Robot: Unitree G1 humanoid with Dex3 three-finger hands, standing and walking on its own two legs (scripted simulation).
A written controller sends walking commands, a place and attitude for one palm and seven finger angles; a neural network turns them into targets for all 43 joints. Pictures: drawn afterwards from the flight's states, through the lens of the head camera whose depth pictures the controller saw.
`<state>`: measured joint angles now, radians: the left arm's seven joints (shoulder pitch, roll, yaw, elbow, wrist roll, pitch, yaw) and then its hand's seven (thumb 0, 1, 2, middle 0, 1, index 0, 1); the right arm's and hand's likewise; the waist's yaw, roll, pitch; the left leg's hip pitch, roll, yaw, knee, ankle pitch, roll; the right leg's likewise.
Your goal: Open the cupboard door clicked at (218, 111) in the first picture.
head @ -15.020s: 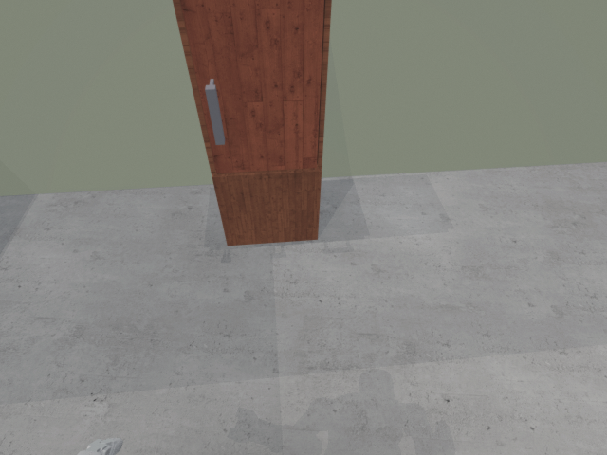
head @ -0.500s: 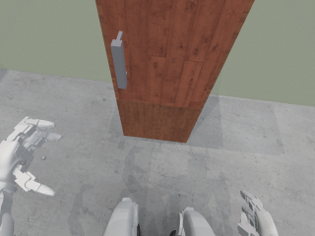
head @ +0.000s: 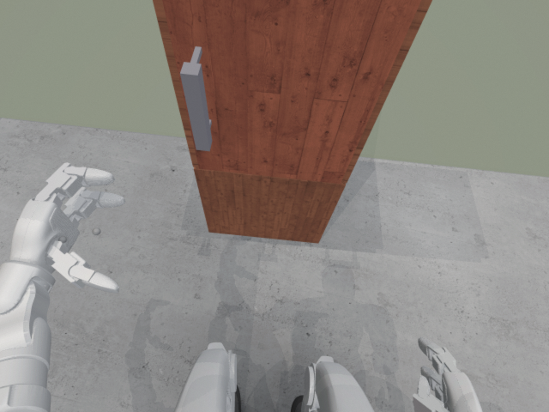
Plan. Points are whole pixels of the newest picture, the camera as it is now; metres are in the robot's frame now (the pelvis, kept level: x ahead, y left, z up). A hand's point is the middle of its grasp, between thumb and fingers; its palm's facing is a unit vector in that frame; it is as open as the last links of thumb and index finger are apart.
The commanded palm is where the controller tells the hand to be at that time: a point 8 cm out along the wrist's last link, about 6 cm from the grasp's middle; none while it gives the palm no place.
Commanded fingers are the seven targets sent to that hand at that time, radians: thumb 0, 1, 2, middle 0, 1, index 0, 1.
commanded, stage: move the hooked fingers beside the handle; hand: left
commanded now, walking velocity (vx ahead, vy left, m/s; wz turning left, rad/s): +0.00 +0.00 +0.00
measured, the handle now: (201, 102) +0.61 +0.15 +0.02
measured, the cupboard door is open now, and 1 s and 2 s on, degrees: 0 0 0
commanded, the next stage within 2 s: none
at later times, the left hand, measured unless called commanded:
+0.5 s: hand (127, 174) +0.44 +0.24 +0.04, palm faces -0.06 -1.00 -0.04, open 14.0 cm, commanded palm +0.43 +0.28 +0.04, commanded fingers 0.00 -0.50 0.30 -0.30 -1.20 -0.30 -1.20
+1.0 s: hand (159, 128) +0.53 +0.21 +0.03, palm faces -0.05 -1.00 -0.04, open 14.0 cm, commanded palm +0.53 +0.24 +0.03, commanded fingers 0.00 -0.50 0.30 -0.30 -1.20 -0.30 -1.20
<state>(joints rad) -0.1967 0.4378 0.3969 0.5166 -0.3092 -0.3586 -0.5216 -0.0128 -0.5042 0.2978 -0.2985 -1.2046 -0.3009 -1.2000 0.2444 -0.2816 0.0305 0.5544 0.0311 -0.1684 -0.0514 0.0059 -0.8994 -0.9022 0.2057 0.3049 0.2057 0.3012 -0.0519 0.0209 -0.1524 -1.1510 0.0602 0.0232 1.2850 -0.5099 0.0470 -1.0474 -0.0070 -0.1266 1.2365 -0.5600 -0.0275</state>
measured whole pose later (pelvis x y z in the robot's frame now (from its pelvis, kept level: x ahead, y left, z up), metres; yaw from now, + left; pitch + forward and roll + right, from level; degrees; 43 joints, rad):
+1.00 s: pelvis +0.00 +0.00 -0.02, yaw -2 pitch +29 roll -5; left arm -0.94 0.64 0.46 1.17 -0.09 -0.41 -0.38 -0.01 -0.50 0.30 -0.30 -1.20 -0.30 -1.20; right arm 0.33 -0.28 0.06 0.62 -0.01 0.04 -0.02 0.00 -0.90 -0.90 0.21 0.30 0.21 0.30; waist -0.19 0.04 -0.13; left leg -1.36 0.09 0.02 1.38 -0.53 0.05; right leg -1.26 0.01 -0.13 1.32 -0.57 -0.03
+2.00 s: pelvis +0.01 +0.01 -0.03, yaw -3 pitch +32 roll -7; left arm -1.04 0.66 0.46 1.17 -0.04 -0.37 -0.32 -0.01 -0.50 0.30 -0.30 -1.20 -0.30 -1.20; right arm 0.35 -0.27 0.07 0.60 -0.04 0.08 0.02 0.00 -0.90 -0.90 0.20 0.30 0.20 0.30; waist -0.23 0.05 -0.12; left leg -1.41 0.09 0.01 1.39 -0.54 0.06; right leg -1.30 0.02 -0.13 1.30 -0.57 -0.02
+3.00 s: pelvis +0.00 +0.00 -0.03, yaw -3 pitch +31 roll -6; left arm -1.05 0.55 0.38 1.18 -0.05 -0.40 -0.22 -0.01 -0.50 0.30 -0.30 -1.20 -0.30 -1.22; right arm 0.36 -0.25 0.05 0.64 -0.05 0.07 0.03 0.00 -0.90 -0.90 0.20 0.30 0.20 0.30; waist -0.22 0.05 -0.13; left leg -1.40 0.08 0.00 1.38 -0.53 0.05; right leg -1.29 0.02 -0.14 1.30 -0.57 -0.03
